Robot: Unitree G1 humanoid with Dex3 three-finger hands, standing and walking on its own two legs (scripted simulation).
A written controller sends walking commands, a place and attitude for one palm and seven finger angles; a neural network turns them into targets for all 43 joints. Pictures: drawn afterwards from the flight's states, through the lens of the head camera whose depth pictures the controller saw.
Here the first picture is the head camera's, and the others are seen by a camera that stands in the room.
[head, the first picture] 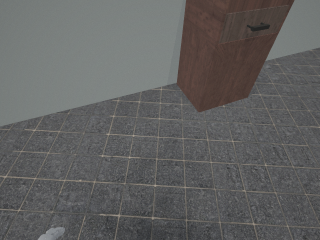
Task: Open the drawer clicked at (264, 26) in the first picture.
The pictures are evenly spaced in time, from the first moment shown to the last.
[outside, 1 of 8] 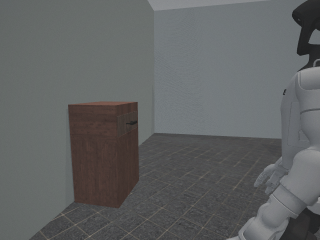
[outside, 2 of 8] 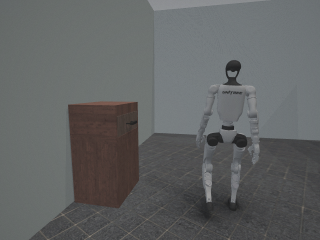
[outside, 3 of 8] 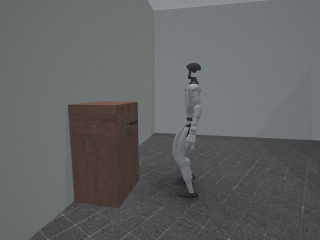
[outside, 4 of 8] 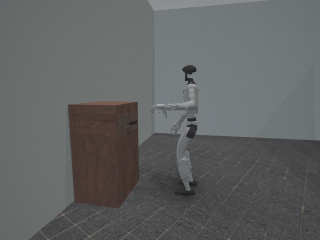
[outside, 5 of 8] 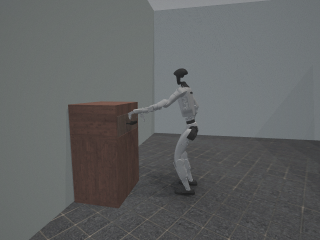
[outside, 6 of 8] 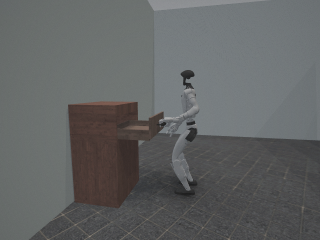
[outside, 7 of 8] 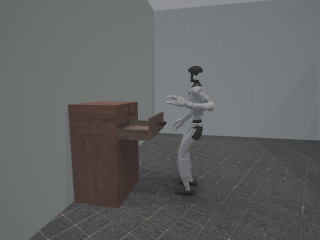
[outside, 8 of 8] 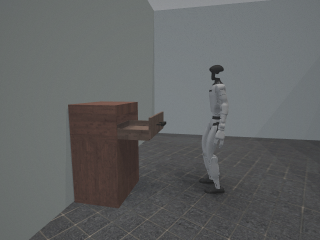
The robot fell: no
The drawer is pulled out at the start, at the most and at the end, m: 0.00 0.30 0.30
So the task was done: yes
